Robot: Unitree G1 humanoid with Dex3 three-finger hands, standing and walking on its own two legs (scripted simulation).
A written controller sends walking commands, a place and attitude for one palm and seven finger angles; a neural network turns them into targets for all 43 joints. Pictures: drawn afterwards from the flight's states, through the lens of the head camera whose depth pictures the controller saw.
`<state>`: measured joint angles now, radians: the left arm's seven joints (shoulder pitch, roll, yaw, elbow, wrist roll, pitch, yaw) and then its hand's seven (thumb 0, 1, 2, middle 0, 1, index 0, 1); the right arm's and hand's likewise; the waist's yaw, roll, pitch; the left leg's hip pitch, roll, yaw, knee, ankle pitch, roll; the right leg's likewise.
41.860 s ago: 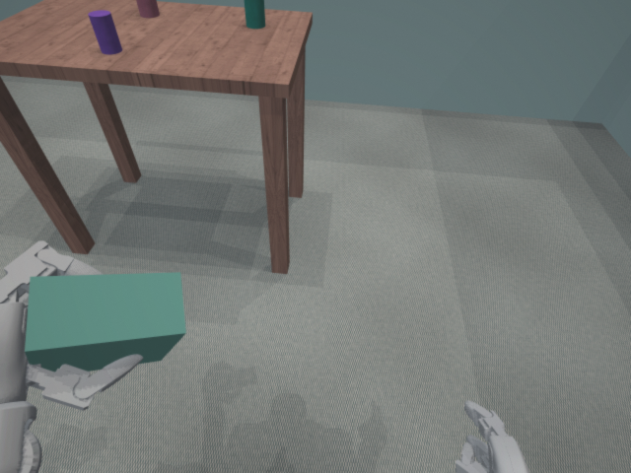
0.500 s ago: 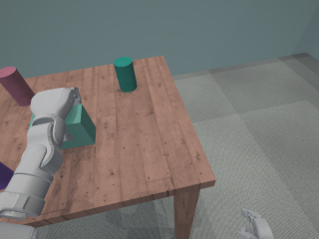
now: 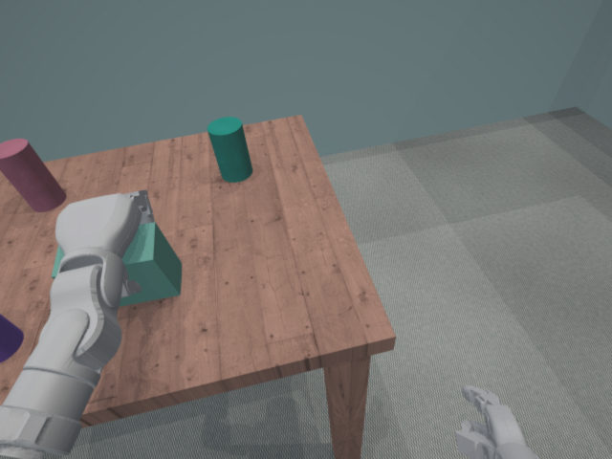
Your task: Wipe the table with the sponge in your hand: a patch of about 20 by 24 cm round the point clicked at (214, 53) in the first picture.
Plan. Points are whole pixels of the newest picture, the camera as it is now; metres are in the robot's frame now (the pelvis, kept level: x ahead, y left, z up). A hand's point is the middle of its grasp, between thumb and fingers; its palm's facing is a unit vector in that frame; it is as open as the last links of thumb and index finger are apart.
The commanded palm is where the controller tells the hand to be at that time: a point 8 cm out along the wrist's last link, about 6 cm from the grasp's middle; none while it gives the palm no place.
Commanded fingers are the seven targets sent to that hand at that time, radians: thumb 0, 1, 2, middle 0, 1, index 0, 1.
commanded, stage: wipe back along the first lane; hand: left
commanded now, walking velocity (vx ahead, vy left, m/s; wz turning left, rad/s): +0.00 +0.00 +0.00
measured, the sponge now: (130, 275) +0.32 +0.30 +0.07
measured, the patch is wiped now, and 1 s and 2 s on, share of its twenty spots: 1.00 1.00 1.00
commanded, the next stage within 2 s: lift the sponge slowly off the table in 0.76 s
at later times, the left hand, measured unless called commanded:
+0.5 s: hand (118, 278) +0.27 +0.26 +0.14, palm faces +0.14 -0.04 -0.99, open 10.1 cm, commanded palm +0.22 +0.26 +0.15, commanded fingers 0.00 0.10 1.30 -1.20 -1.60 -1.20 -1.60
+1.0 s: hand (109, 310) +0.23 +0.25 +0.14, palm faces +0.15 -0.07 -0.99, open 10.0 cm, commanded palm +0.18 +0.25 +0.17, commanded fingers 0.00 0.10 1.30 -1.20 -1.60 -1.20 -1.60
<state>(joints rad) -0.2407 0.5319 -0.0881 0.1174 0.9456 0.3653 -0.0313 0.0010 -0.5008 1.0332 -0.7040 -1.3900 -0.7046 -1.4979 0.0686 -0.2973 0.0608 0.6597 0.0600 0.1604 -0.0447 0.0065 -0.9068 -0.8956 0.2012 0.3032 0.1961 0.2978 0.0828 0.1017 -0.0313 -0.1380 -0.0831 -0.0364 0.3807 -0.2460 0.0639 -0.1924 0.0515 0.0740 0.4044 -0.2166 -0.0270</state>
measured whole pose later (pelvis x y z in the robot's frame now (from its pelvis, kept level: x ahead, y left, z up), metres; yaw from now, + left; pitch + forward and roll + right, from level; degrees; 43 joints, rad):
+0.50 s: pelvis +0.01 -0.02 +0.00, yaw -1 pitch -1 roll +0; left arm 0.09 0.53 -0.01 -0.26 0.89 0.44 -0.02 0.01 -0.49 1.03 -0.68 -1.42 -0.70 -1.49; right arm 0.01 -0.30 0.06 0.63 0.06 0.15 -0.03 0.01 -0.91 -0.90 0.20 0.30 0.20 0.30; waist 0.10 0.12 -0.03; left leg -0.12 -0.06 -0.03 0.44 -0.30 0.05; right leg -0.18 0.08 0.08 0.47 -0.27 -0.05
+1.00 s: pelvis +0.00 -0.01 -0.01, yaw -2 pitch -2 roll +0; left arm 0.24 0.52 -0.02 -0.41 0.87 0.47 0.00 0.01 -0.50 1.03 -0.69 -1.42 -0.72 -1.47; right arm 0.02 -0.30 0.07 0.63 0.04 0.17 -0.04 0.01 -0.91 -0.90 0.20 0.30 0.20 0.30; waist 0.11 0.12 -0.01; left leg -0.10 -0.07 -0.01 0.45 -0.30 0.05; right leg -0.17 0.08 0.10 0.49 -0.27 -0.04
